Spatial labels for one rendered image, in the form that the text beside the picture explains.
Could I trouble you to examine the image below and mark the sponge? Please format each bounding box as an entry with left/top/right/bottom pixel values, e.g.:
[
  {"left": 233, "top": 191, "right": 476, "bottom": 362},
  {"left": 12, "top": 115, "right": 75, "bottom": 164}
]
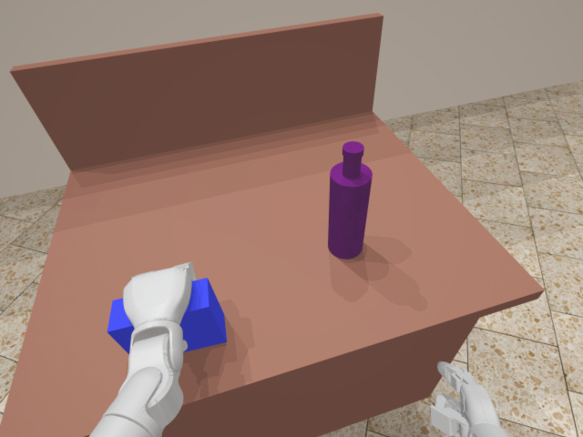
[{"left": 107, "top": 278, "right": 227, "bottom": 354}]

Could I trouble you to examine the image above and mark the robot left hand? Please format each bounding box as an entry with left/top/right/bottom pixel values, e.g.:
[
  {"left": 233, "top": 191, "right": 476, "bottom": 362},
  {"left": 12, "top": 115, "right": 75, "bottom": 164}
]
[{"left": 123, "top": 262, "right": 197, "bottom": 351}]

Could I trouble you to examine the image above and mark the robot left forearm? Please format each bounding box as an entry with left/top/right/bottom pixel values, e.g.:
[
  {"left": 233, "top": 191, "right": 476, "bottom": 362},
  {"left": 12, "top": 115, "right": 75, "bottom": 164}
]
[{"left": 89, "top": 320, "right": 183, "bottom": 437}]

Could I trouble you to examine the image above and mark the table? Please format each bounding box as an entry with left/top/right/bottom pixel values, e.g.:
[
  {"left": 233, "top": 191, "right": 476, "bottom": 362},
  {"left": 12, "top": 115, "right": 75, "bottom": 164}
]
[{"left": 0, "top": 13, "right": 544, "bottom": 437}]

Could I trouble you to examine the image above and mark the robot right hand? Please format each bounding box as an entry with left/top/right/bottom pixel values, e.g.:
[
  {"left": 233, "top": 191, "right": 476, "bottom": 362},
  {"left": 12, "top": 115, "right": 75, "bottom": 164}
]
[{"left": 431, "top": 361, "right": 501, "bottom": 437}]

